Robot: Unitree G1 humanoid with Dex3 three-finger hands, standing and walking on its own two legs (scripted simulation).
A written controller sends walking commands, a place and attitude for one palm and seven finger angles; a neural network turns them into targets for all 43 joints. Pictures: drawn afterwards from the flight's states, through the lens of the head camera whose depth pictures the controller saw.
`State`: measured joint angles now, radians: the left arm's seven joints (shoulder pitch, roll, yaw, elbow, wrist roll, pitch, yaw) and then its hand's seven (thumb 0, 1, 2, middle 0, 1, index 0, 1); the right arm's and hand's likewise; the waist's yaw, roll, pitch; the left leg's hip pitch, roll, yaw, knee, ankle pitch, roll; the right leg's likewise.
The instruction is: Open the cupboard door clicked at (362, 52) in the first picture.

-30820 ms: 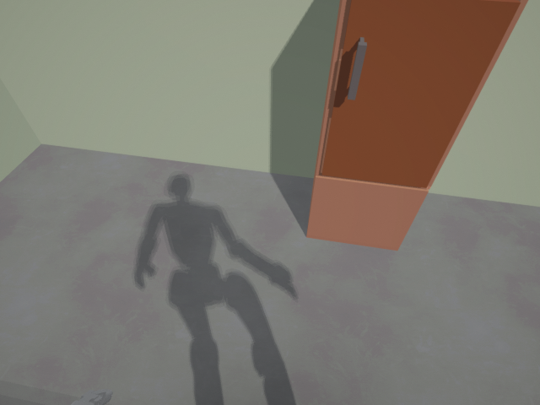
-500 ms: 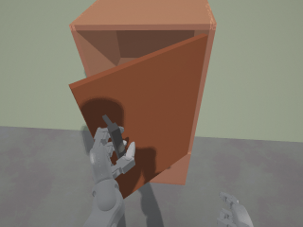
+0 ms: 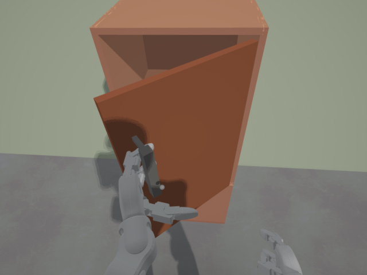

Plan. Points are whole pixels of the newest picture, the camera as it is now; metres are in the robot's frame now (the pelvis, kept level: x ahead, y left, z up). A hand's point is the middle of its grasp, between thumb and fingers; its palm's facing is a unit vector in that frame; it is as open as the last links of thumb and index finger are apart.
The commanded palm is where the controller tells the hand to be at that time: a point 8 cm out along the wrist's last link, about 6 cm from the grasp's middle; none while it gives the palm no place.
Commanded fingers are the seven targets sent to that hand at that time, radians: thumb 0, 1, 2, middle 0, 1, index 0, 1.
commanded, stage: open thumb and fingers to let go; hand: left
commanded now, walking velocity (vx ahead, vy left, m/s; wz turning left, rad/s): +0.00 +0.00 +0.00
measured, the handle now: (146, 167) +0.32 +0.10 +0.10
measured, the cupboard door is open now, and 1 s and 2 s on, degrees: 41 46 46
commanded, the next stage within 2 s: slide the hand sideways off the handle in 0.06 s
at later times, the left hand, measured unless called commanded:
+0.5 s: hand (165, 212) +0.21 +0.05 +0.10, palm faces -0.16 -0.99 +0.04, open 16.2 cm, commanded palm +0.19 +0.11 +0.10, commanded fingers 0.00 -0.50 0.30 -0.15 -0.30 -0.15 -0.30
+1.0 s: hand (136, 230) +0.18 +0.10 +0.10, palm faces -0.07 -1.00 -0.01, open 16.1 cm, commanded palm +0.15 +0.16 +0.10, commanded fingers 0.00 -0.50 0.30 -0.15 -0.30 -0.15 -0.30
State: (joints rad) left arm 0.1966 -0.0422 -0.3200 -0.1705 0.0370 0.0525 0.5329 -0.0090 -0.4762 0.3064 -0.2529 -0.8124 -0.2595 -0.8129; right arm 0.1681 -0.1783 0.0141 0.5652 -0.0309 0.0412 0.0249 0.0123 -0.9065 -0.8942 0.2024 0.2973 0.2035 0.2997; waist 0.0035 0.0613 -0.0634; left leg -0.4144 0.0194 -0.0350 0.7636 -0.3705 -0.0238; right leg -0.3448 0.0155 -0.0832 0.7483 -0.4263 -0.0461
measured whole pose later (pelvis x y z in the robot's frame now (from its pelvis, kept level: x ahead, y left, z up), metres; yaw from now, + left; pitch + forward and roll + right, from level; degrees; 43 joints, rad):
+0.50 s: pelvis -0.02 +0.01 +0.00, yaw -1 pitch +0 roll +0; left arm 0.29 0.04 -0.29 -0.20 -0.07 -0.09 0.08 -0.01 -0.50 0.30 -0.17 -0.32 -0.16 -0.34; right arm 0.23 -0.20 0.04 0.50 0.01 -0.02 -0.01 0.01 -0.91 -0.89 0.20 0.30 0.20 0.30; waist 0.00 0.05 -0.05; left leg -0.42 0.01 0.00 0.76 -0.35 0.00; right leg -0.37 0.00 -0.05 0.76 -0.41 -0.03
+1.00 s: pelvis +0.00 +0.00 -0.01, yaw -1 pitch +4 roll +0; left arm 0.59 0.13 -0.16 -0.42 -0.10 -0.16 -0.02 -0.01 -0.50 0.30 -0.21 -0.33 -0.20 -0.32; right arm 0.26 -0.21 0.03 0.43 0.01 -0.06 0.00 0.01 -0.91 -0.89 0.20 0.30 0.20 0.30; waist 0.01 0.05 -0.08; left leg -0.50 0.02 -0.01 0.83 -0.40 -0.02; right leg -0.44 0.01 -0.05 0.83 -0.45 -0.04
